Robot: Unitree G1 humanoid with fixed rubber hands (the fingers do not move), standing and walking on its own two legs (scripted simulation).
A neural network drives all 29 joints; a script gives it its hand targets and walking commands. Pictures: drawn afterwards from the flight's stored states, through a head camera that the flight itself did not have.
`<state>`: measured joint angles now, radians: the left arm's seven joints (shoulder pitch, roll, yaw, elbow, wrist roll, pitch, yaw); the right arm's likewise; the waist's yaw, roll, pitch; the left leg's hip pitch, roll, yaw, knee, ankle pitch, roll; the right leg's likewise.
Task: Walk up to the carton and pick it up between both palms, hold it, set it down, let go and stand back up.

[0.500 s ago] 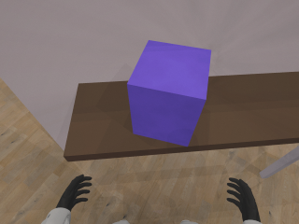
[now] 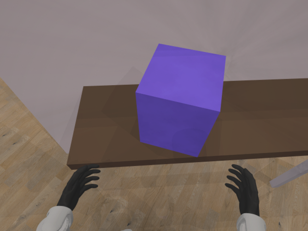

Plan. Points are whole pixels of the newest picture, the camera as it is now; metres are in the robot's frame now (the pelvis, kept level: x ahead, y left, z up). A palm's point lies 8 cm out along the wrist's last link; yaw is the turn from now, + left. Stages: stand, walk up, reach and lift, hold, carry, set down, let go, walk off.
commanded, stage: reach and lift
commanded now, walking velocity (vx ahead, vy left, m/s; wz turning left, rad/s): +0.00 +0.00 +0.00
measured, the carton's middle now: (178, 103) +0.49 -0.04 +0.01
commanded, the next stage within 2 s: none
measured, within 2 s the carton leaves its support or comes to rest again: neither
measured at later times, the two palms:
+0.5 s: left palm (73, 176) +0.25 +0.22 +0.01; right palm (246, 194) +0.22 -0.19 +0.01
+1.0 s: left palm (81, 131) +0.34 +0.21 +0.06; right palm (245, 156) +0.30 -0.19 +0.04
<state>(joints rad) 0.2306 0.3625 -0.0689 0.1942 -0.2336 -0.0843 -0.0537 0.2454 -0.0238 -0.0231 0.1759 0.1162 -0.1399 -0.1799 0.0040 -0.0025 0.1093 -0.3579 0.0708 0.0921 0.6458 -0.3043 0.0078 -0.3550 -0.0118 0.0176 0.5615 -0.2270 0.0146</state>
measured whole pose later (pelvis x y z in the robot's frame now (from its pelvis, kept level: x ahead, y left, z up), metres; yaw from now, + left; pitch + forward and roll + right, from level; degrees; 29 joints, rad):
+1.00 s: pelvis +0.02 +0.00 +0.00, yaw +0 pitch +4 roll -2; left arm -0.20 0.40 -0.04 0.15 -0.35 0.30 -0.04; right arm 0.00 -0.11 -0.03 0.03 0.17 0.18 -0.21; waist 0.00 0.02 0.05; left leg -0.36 0.07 0.09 0.61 -0.31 0.01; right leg -0.35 -0.01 0.02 0.51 -0.23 0.03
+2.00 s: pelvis +0.02 +0.00 +0.01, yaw +0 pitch +4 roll -2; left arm -0.92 0.39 -0.10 1.00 -0.35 0.21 -0.02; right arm -0.67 -0.17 -0.08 0.74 0.21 0.19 -0.19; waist -0.09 0.03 -0.02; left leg -0.36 0.07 0.09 0.60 -0.31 0.01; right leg -0.35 -0.01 0.02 0.50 -0.22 0.04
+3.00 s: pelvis +0.05 -0.01 +0.00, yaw +0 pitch +22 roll -1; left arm -1.02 0.25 -0.05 1.49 -0.29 -0.31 -0.01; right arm -0.88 -0.10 -0.08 1.27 0.18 -0.28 -0.16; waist -0.11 0.03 -0.16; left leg -0.68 0.07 0.09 0.60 -0.30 -0.01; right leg -0.68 -0.01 0.02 0.53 -0.23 0.04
